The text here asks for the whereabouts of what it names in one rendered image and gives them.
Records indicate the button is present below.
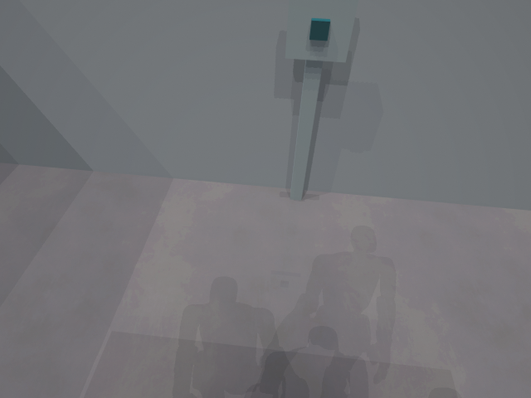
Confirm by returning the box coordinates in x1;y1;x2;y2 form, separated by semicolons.
309;18;330;41

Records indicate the panel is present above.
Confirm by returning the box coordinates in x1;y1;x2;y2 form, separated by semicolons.
285;0;358;201

